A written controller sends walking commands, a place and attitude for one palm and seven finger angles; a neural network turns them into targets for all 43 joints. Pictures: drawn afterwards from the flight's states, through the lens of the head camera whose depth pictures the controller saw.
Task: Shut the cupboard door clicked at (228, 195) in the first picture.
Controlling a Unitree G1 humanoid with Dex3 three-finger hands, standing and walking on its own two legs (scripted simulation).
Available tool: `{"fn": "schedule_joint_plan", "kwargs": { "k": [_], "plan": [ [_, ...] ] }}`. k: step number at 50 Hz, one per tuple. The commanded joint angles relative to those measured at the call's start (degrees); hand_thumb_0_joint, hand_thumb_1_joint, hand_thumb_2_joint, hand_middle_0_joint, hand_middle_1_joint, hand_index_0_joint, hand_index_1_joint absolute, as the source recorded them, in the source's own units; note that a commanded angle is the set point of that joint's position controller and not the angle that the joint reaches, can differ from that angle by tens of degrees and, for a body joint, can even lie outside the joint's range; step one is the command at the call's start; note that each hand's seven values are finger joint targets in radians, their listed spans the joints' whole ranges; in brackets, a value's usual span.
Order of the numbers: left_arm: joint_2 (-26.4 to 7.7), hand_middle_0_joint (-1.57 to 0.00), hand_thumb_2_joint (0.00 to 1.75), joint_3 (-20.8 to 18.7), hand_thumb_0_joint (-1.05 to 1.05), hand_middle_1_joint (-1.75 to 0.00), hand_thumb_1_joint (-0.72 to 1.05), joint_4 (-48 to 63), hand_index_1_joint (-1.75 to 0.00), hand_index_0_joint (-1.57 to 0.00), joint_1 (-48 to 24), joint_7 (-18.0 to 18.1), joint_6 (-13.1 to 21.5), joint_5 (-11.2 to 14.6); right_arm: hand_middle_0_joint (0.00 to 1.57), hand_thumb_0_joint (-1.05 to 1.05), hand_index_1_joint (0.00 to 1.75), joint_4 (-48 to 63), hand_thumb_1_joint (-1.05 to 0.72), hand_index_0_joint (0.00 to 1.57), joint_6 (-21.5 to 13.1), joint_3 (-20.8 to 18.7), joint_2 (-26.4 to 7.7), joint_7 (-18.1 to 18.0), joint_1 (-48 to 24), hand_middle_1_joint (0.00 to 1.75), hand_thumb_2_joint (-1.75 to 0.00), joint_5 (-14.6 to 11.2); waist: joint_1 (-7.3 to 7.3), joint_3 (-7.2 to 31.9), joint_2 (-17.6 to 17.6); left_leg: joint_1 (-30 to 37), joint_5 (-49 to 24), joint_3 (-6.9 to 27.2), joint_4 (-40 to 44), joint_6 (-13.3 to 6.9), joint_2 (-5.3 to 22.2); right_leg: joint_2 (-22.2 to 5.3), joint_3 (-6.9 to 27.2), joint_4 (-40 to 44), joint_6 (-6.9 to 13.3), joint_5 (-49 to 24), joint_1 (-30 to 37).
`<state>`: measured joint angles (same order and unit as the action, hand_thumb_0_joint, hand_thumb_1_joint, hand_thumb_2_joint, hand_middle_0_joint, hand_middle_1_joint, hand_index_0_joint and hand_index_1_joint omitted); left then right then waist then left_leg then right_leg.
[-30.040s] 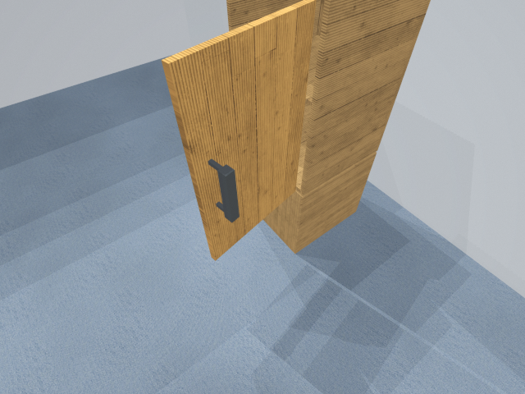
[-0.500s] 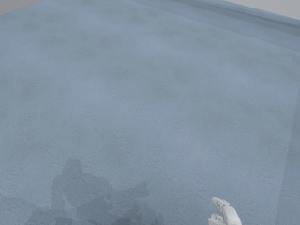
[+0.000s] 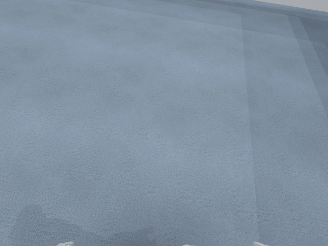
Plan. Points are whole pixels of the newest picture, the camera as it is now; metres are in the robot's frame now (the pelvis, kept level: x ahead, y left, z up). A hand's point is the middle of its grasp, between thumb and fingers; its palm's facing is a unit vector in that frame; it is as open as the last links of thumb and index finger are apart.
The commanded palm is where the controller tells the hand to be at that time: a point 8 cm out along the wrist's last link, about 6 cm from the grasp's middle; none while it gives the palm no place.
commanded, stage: turn to face it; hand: left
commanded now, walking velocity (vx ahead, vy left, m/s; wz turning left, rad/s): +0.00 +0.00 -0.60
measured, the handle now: out of the picture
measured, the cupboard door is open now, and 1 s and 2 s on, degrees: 70 70 70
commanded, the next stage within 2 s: none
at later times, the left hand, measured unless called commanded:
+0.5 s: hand (121, 238) +0.16 +0.12 -0.15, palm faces -0.31 -0.92 -0.23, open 7.4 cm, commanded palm none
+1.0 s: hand (136, 205) +0.24 +0.09 -0.15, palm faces -0.57 -0.79 -0.23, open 7.4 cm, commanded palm none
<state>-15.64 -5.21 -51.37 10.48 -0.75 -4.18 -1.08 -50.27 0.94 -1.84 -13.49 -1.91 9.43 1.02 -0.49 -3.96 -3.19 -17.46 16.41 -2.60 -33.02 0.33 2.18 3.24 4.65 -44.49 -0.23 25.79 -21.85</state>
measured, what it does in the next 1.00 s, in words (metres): steps on the spot, turning right: right foot, then left foot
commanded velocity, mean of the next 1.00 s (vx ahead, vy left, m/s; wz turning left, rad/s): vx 0.00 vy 0.00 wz -0.60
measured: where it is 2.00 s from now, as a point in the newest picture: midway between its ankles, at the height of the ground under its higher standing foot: outside the picture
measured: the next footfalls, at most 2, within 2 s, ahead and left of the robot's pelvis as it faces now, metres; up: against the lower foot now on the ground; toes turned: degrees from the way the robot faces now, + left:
right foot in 0.28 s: +0.00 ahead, -0.15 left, +0.00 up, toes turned -15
left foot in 0.66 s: +0.11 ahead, +0.07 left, +0.00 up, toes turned -21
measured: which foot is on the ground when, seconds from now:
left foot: down 0.00-0.28, up 0.30-0.64, down 0.66-1.00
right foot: up 0.00-0.26, down 0.28-0.66, up 0.68-1.00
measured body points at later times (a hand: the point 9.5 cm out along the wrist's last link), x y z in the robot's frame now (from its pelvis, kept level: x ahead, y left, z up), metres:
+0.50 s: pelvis +0.00 -0.03 +0.01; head +0.05 -0.06 +0.45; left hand +0.17 +0.17 -0.13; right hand +0.00 -0.32 -0.14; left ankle +0.04 +0.10 -0.67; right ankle -0.04 -0.14 -0.73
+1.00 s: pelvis +0.02 -0.02 +0.01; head +0.08 -0.04 +0.46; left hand +0.27 +0.13 -0.13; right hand -0.07 -0.27 -0.12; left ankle +0.08 +0.08 -0.73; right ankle -0.07 -0.13 -0.69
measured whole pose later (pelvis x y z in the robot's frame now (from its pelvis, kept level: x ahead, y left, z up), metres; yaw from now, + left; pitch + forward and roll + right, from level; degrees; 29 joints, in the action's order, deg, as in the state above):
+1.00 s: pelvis +0.02 -0.02 +0.01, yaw -36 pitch +1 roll -3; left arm -15.9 -5.3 -49.8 7.3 -2.8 -5.1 -1.3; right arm -50.3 1.4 -1.4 -12.5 -0.9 12.2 1.7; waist 0.3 -5.8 0.8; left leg -13.3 18.3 -12.7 -31.9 1.2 10.2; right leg -1.8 -4.2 -47.1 -2.6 25.6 -21.7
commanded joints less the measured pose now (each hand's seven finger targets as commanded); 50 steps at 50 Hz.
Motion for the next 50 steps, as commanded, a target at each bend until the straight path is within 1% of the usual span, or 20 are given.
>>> {"fn": "schedule_joint_plan", "kwargs": {
  "k": [1, 3, 9, 12, 13, 14, 15, 16, 17, 20, 27, 30, 31, 32, 33, 34, 36, 39, 47, 50],
  "plan": [
    [-5.0, -0.2, 0.9, -1.1, 0.0, -0.3, 0.9, 6.1, -0.3, -0.2, -3.0, -1.1, 0.9, -0.1, 0.2, 0.0, 0.3, 4.5, -0.9, 0.2, -1.1, -2.0, -11.2, -0.8, 1.9, 0.3, -0.9, 1.1, 0.18, 3.7, 14.3, 7.4, -25.3, 14.3, 14.4, -10.3, 19.6, -4.4, -2.4, -22.1, -2.5, 5.4, -9.4],
    [-3.7, -0.2, 0.9, -0.5, 0.0, -0.3, 0.9, 6.3, -0.3, -0.2, -3.3, -1.7, 0.5, 0.0, 0.2, 0.0, 0.3, 4.6, -0.9, 0.2, -1.0, -1.8, -10.6, -0.9, 1.2, 0.3, -0.9, 1.0, 0.05, 4.8, 13.5, 10.4, -29.2, 7.1, 11.8, -8.8, 16.8, -4.8, -5.2, -17.9, -2.9, 4.0, -8.5],
    [-2.5, -0.2, 0.9, 0.4, 0.0, -0.3, 0.9, 8.2, -0.3, -0.2, -6.9, -2.1, 0.8, 0.2, 0.2, 0.0, 0.3, 2.8, -0.9, 0.2, -0.4, -3.0, -12.6, 0.1, 4.8, 0.3, -0.9, 1.0, 2.31, 6.9, 16.3, 11.3, -28.4, 1.4, 8.4, -7.3, 17.7, -3.6, -9.5, -0.3, -2.0, 1.4, 0.0],
    [-4.5, -0.2, 0.9, -0.1, 0.0, -0.3, 0.9, 6.4, -0.3, -0.2, -0.7, -1.8, 1.7, 0.1, 0.2, 0.0, 0.3, 3.2, -0.9, 0.2, 0.0, -3.6, -13.1, 0.6, 3.0, 0.3, -0.9, 0.4, -1.03, 8.7, 12.1, 5.1, -20.5, -3.4, -1.9, -2.2, 15.1, -2.7, -10.7, 17.5, -0.4, -14.0, 14.0],
    [-9.6, -0.2, 0.9, -0.9, 0.0, -0.3, 0.9, 5.2, -0.3, -0.2, 3.7, -1.2, 2.6, -0.4, 0.2, 0.0, 0.3, 4.3, -0.9, 0.2, 0.1, -3.3, -10.2, 1.1, 3.0, 0.3, -0.9, -0.3, -2.99, 10.5, 0.3, -4.7, -7.7, -6.9, -12.7, 1.5, 10.7, -11.4, -0.5, 23.4, 2.3, -24.4, 24.7],
    [-14.7, -0.2, 0.9, -2.1, 0.0, -0.3, 0.9, 4.1, -0.3, -0.2, 6.4, -0.2, 3.1, -0.4, 0.2, 0.0, 0.3, 7.5, -0.9, 0.2, 0.2, -2.0, -5.9, 1.2, -1.1, 0.3, -0.9, -0.2, -4.63, 8.3, -14.4, -19.0, 20.8, -7.0, -26.0, 4.2, 2.6, -24.8, 16.7, 23.8, 9.1, -46.5, 26.5],
    [-15.1, -0.2, 0.9, -1.7, 0.0, -0.3, 0.9, 4.4, -0.3, -0.2, 7.6, 0.4, 2.7, 0.3, 0.2, 0.0, 0.3, 7.8, -0.9, 0.2, 1.0, -1.9, -7.1, 0.5, -2.0, 0.3, -0.9, -0.3, -4.94, 7.8, -9.2, -19.1, 20.0, 1.0, -32.7, 3.9, 3.7, -26.6, 16.0, 23.5, 12.6, -46.4, 21.5],
    [-13.2, -0.2, 0.9, -1.9, 0.0, -0.3, 0.9, 5.0, -0.3, -0.2, 3.9, 1.0, 2.7, 0.0, 0.2, 0.0, 0.3, 6.9, -0.9, 0.2, 1.1, -2.0, -6.7, 0.0, -2.5, 0.3, -0.9, -0.4, -3.03, 7.0, -13.1, -21.5, 17.3, 3.1, -36.2, 4.0, 3.9, -23.4, 17.6, 24.2, 12.7, -41.4, 20.0],
    [-11.2, -0.2, 0.9, -1.2, 0.0, -0.3, 0.9, 6.0, -0.3, -0.2, 1.0, 1.1, 2.6, 0.2, 0.2, 0.0, 0.3, 6.2, -0.9, 0.2, 1.1, -2.2, -7.8, 0.0, -2.3, 0.3, -0.9, -0.3, -1.93, 5.3, -12.6, -21.5, 13.3, 4.2, -37.3, 4.3, 4.6, -21.0, 14.4, 24.4, 11.8, -38.1, 17.8],
    [-8.6, -0.2, 0.9, -0.6, 0.0, -0.3, 0.9, 7.1, -0.3, -0.2, -2.0, 1.2, 2.8, 0.0, 0.2, 0.0, 0.3, 4.3, -0.9, 0.2, 1.2, -2.1, -6.6, 0.7, -0.4, 0.3, -0.9, -0.1, 0.26, 6.0, -6.0, -15.3, 7.3, 2.3, -32.5, 5.0, 3.7, -16.3, 7.9, 22.4, 10.1, -39.5, 13.8],
    [-9.6, -0.2, 0.9, -1.5, 0.0, -0.3, 0.9, 6.0, -0.3, -0.2, 0.3, 1.0, 2.6, -0.6, 0.2, 0.0, 0.3, 5.7, -0.9, 0.2, 0.6, -2.0, -5.2, 0.5, -1.9, 0.3, -0.9, -0.6, -0.6, 6.3, -4.8, -9.4, 8.6, 1.6, -16.0, 4.3, 0.4, -16.2, 14.9, 21.7, 11.6, -34.5, 12.2],
    [-9.1, -0.2, 0.9, -1.7, 0.0, -0.3, 0.9, 5.9, -0.3, -0.2, -1.9, 0.9, 2.2, -0.2, 0.2, 0.0, 0.3, 4.6, -0.9, 0.2, -0.1, -1.9, -4.9, 0.0, 3.1, 0.3, -0.9, -0.9, 1.9, 7.5, -4.9, 0.3, 1.3, 1.2, -0.6, 3.5, -1.2, -13.3, 15.3, 17.1, 8.4, -35.0, 8.7],
    [-7.8, -0.2, 0.9, -1.4, 0.0, -0.3, 0.9, 6.1, -0.3, -0.2, -2.6, 0.8, 2.0, 0.2, 0.2, 0.0, 0.3, 3.8, -0.9, 0.2, -0.7, -2.1, -6.1, -0.2, 5.6, 0.3, -0.9, -0.8, 3.11, 8.4, -3.1, 8.1, -4.4, 1.9, 8.1, 3.0, 0.2, -10.6, 13.5, 13.8, 5.7, -31.1, 4.1],
    [-4.4, -0.2, 0.9, -0.8, 0.0, -0.3, 0.9, 6.7, -0.3, -0.2, -0.4, 0.5, 1.6, 0.8, 0.2, 0.0, 0.3, 3.7, -0.9, 0.2, -1.4, -2.7, -10.8, -0.4, 6.3, 0.3, -0.9, -0.2, 2.68, 9.9, 9.8, 15.8, -9.0, 12.7, 14.5, -0.8, 11.4, -3.0, 7.5, 6.0, 2.1, -15.5, -4.9],
    [-2.7, -0.2, 0.9, -0.2, 0.0, -0.3, 0.9, 7.3, -0.3, -0.2, 0.5, 0.0, 1.8, 0.6, 0.2, 0.0, 0.3, 4.6, -0.9, 0.2, -1.0, -3.4, -14.6, -0.3, 7.5, 0.3, -0.9, 0.1, 2.68, 9.8, 21.6, 16.4, -18.7, 22.4, 15.4, -6.9, 23.6, 0.2, -1.5, -8.0, -0.7, 9.9, -9.9],
    [-4.5, -0.2, 0.9, -0.5, 0.0, -0.3, 0.9, 7.1, -0.3, -0.2, -0.8, 0.0, 1.4, -0.1, 0.2, 0.0, 0.3, 4.5, -0.9, 0.2, -1.0, -3.0, -14.1, -0.6, 7.0, 0.3, -0.9, 0.7, 3.34, 8.7, 19.3, 12.6, -20.5, 22.5, 15.3, -10.1, 25.8, -1.7, -1.1, -17.9, -1.5, 11.3, -10.4],
    [-5.1, -0.2, 0.9, -1.4, 0.0, -0.3, 0.9, 5.9, -0.3, -0.2, -1.5, -0.9, 1.2, -0.1, 0.2, 0.0, 0.3, 6.0, -0.9, 0.2, -1.0, -2.2, -11.1, -0.9, 2.5, 0.3, -0.9, 0.8, 1.15, 5.4, 15.5, 8.9, -24.0, 14.4, 13.9, -9.8, 21.2, -4.4, -1.8, -25.6, -2.5, 5.8, -11.2],
    [-3.1, -0.2, 0.9, -0.8, 0.0, -0.3, 0.9, 5.5, -0.3, -0.2, -1.9, -1.8, 0.6, 0.0, 0.2, 0.0, 0.3, 5.8, -0.9, 0.2, -0.9, -2.0, -9.8, -0.8, 1.7, 0.3, -0.9, 0.8, 0.92, 5.6, 12.3, 11.7, -27.5, 4.4, 11.7, -8.1, 17.2, -5.4, -5.0, -21.7, -3.4, 1.9, -10.3],
    [-1.7, -0.2, 0.9, 0.0, 0.0, -0.3, 0.9, 7.0, -0.3, -0.2, -5.9, -2.1, 0.8, -0.1, 0.2, 0.0, 0.3, 2.9, -0.9, 0.2, -0.4, -3.3, -11.6, 0.2, 5.1, 0.3, -0.9, 0.8, 2.91, 6.4, 16.3, 12.5, -26.5, -1.9, 9.0, -7.2, 18.7, -4.3, -10.3, -2.7, -2.4, 0.4, -2.8],
    [-2.6, -0.2, 0.9, 0.0, 0.0, -0.3, 0.9, 6.2, -0.3, -0.2, -3.2, -1.9, 1.4, -0.1, 0.2, 0.0, 0.3, 2.6, -0.9, 0.2, -0.1, -3.8, -12.3, 0.5, 3.7, 0.3, -0.9, 0.7, 1.1, 7.0, 15.3, 9.7, -23.5, -4.4, 3.8, -4.5, 18.5, -3.2, -11.7, 9.0, -1.0, -6.6, 5.0]
  ]
}}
